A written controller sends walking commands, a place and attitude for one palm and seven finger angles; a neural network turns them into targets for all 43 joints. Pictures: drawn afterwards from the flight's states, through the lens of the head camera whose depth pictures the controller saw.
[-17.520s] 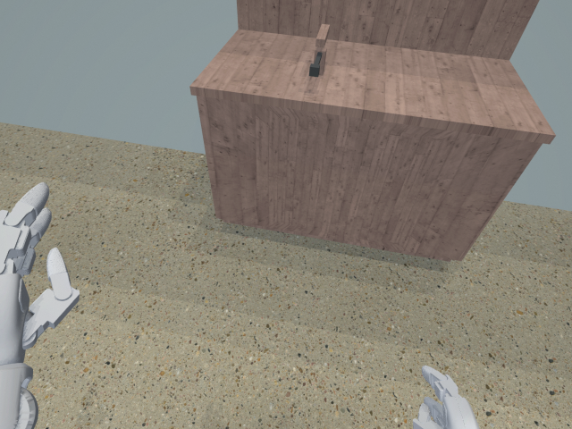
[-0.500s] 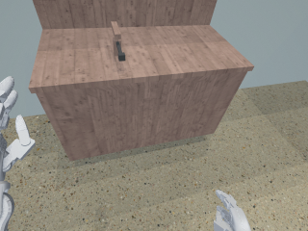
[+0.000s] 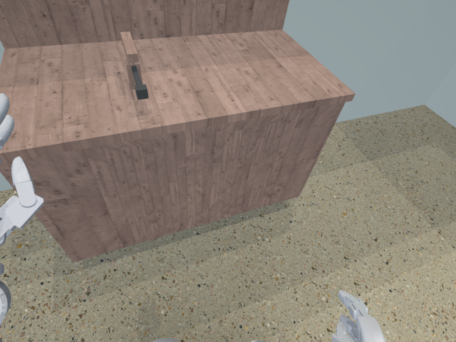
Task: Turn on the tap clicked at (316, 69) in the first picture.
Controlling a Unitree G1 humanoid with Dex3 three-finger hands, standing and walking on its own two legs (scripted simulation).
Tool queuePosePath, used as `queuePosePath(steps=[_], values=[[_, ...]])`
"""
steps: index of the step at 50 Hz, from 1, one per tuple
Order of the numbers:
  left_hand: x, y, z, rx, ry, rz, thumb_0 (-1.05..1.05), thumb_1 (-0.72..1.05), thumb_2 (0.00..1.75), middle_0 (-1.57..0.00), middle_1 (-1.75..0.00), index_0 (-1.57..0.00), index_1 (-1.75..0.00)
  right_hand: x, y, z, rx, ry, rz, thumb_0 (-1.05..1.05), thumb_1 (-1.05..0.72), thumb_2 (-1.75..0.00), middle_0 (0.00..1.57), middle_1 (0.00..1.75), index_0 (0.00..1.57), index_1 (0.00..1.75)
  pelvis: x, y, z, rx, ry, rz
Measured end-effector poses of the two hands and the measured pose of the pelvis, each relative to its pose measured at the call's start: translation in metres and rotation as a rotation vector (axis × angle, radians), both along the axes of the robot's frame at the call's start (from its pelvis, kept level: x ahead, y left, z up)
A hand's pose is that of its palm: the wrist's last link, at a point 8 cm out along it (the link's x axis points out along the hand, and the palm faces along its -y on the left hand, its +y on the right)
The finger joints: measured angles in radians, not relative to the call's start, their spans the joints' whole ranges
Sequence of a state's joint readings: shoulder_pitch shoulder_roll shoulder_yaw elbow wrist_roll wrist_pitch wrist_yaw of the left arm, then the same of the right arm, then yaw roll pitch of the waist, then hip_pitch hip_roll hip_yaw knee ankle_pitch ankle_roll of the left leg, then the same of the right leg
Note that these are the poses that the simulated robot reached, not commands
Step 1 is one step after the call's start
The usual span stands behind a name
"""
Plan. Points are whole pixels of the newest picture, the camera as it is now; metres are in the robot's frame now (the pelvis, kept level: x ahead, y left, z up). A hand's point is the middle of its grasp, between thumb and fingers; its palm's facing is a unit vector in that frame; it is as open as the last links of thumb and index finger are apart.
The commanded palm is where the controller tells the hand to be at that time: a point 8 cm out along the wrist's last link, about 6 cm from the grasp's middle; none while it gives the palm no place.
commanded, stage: take the last steps up to it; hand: left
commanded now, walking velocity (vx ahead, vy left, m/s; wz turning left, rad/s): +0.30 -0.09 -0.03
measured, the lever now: (141, 92) +0.68 +0.28 +0.04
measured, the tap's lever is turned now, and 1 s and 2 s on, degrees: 0 0 0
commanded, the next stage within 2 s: come to a stop and stand still in 0.90 s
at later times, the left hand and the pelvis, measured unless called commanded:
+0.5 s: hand (116, 141) +0.33 +0.20 +0.19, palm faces +0.46 -0.82 -0.33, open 7.4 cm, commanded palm +0.28 +0.23 +0.20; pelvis +0.12 -0.05 +0.00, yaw +1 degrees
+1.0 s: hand (170, 106) +0.43 +0.14 +0.19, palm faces +0.48 -0.80 -0.37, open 7.4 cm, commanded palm +0.37 +0.18 +0.20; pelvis +0.23 -0.11 +0.01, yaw +3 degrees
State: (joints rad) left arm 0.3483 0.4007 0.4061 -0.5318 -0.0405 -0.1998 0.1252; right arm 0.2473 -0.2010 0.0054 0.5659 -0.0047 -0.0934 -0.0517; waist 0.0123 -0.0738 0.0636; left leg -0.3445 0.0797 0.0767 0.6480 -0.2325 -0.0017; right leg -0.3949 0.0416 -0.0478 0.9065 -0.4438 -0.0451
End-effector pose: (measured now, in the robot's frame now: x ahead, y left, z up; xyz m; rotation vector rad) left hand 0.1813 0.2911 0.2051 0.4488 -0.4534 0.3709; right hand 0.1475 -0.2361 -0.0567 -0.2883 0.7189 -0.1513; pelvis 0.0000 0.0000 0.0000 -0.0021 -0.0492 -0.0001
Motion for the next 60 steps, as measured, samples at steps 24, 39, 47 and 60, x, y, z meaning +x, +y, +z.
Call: queuePosePath(steps=[24, 39, 47, 60], values=[[0.104, -0.051, -0.004, -0.009, 0.033, 0.043, 0.02, 0.89, 0.90, -0.21, -0.30, -0.21, -0.30, 0.119, -0.053, -0.005, -0.009, 0.020, -0.002, 0.02, -0.90, -0.90, 0.20, 0.30, 0.20, 0.30, 0.115, -0.046, -0.001, -0.004, 0.018, 0.011], [0.170, -0.108, 0.005, 0.093, 0.111, 0.070, 0.02, 0.89, 0.90, -0.21, -0.30, -0.21, -0.30, 0.202, -0.068, -0.029, 0.149, 0.016, 0.057, 0.01, -0.90, -0.90, 0.20, 0.30, 0.20, 0.30, 0.185, -0.100, -0.001, -0.012, 0.017, 0.034], [0.193, -0.115, 0.000, -0.002, 0.137, 0.104, 0.02, 0.89, 0.90, -0.21, -0.30, -0.21, -0.30, 0.227, -0.100, -0.014, 0.059, 0.097, 0.051, 0.02, -0.90, -0.90, 0.20, 0.30, 0.20, 0.30, 0.216, -0.112, 0.015, 0.010, 0.037, 0.053], [0.245, -0.108, 0.001, -0.026, 0.072, 0.081, 0.02, 0.89, 0.90, -0.21, -0.30, -0.20, -0.30, 0.297, -0.085, 0.010, 0.059, -0.047, 0.069, 0.01, -0.90, -0.90, 0.20, 0.30, 0.20, 0.30, 0.263, -0.109, 0.012, -0.009, 0.032, 0.052]])
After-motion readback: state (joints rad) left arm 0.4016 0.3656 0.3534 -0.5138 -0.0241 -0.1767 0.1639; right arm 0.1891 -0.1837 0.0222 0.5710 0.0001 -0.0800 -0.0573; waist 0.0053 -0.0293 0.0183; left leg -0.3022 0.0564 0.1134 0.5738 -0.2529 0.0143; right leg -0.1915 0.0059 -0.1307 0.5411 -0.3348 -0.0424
